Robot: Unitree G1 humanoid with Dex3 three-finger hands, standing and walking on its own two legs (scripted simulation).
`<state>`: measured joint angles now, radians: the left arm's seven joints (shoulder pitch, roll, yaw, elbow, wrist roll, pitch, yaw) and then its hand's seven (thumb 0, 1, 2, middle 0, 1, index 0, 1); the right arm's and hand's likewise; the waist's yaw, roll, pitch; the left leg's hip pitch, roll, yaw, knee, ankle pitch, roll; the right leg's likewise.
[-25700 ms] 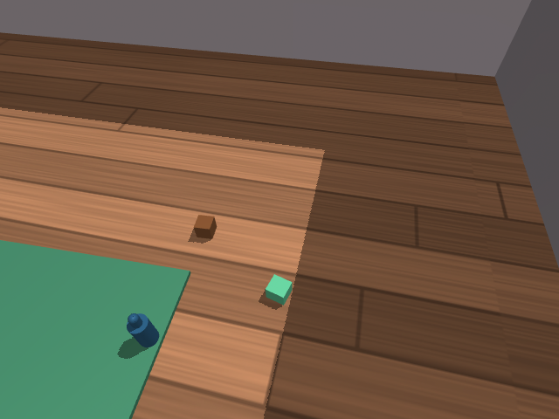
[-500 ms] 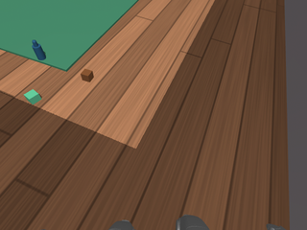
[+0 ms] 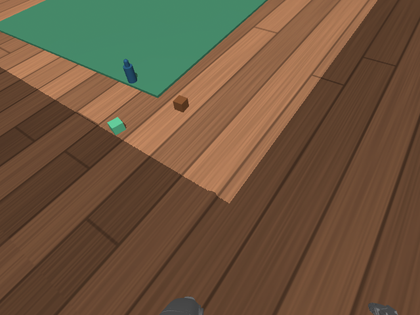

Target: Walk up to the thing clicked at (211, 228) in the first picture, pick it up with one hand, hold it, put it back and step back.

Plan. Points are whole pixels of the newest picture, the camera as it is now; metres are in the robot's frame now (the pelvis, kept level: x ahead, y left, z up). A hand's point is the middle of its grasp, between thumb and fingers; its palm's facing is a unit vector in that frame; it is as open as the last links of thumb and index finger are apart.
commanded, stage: walk up
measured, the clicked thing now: (181, 103) +1.47 +0.33 -0.72
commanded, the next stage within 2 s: stand in 0.82 s
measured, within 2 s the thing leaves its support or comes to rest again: neither
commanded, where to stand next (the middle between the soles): +0.09 +0.01 m, yaw +2 degrees
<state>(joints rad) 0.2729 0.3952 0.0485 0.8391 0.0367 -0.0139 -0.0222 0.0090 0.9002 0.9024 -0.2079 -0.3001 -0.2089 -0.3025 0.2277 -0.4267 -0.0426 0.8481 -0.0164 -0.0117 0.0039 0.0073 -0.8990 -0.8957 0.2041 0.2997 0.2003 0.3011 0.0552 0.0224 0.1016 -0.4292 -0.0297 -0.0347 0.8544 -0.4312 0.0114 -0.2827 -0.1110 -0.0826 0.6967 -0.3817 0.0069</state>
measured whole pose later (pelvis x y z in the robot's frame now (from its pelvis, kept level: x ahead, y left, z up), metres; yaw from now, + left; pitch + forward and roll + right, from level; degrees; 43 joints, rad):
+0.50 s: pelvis +0.02 -0.01 +0.00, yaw +4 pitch -2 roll +0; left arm 0.19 0.36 0.00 0.99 0.01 0.00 -0.02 0.01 0.90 0.90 -0.21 -0.30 -0.21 -0.30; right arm 0.15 -0.39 -0.02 1.00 0.00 -0.01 0.01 0.01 -0.90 -0.90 0.20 0.30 0.20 0.30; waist 0.02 0.01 0.06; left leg -0.30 -0.01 -0.07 0.63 -0.29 -0.02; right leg -0.27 -0.07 -0.06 0.64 -0.33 0.03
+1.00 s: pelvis +0.02 +0.00 +0.02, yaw +4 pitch -3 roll +0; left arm 0.07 0.37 0.00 1.13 0.00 0.00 -0.01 0.01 0.90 0.90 -0.20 -0.30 -0.21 -0.30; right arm 0.06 -0.34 0.00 1.14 -0.01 -0.01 0.01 0.01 -0.90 -0.90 0.20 0.30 0.20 0.30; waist 0.01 -0.01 0.06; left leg -0.17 0.00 -0.06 0.39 -0.18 -0.02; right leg -0.13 -0.06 -0.06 0.37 -0.20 0.04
